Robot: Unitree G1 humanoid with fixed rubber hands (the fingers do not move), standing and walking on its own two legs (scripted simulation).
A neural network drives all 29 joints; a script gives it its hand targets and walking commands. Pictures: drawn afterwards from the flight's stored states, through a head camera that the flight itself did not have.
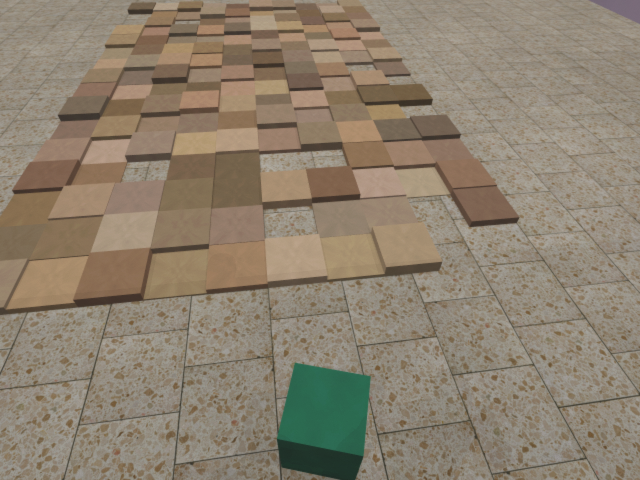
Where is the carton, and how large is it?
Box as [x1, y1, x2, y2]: [277, 363, 370, 479]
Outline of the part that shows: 295,363 277,436 282,467 339,479 354,479 363,455 370,376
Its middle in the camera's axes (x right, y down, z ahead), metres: +0.02 +0.50 +1.08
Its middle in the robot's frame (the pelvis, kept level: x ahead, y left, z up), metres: +0.44 -0.02 -0.66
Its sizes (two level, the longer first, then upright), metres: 0.210 0.200 0.250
